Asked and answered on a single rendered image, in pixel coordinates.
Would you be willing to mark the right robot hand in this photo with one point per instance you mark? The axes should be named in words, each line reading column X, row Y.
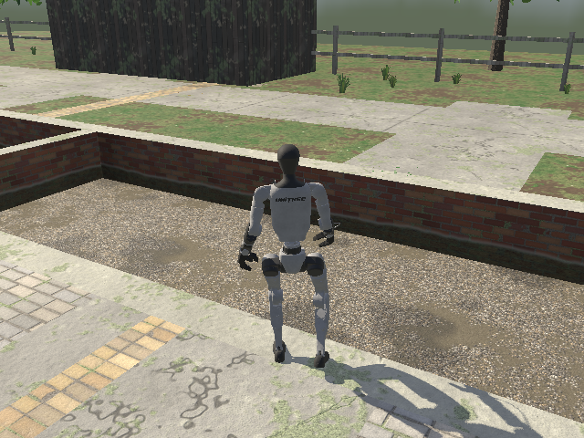
column 329, row 241

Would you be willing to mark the robot left upper arm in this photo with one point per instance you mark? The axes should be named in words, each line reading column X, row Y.
column 261, row 194

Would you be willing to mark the robot left thigh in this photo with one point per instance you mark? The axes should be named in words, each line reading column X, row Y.
column 271, row 271

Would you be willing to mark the robot left forearm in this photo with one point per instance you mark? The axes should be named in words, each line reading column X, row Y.
column 247, row 243

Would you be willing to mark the robot right upper arm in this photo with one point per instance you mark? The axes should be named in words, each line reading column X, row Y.
column 318, row 192

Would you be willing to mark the humanoid robot torso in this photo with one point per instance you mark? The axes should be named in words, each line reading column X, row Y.
column 290, row 212

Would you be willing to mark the left robot hand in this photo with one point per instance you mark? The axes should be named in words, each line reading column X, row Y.
column 242, row 258

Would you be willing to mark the robot right forearm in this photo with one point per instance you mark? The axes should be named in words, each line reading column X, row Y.
column 330, row 232

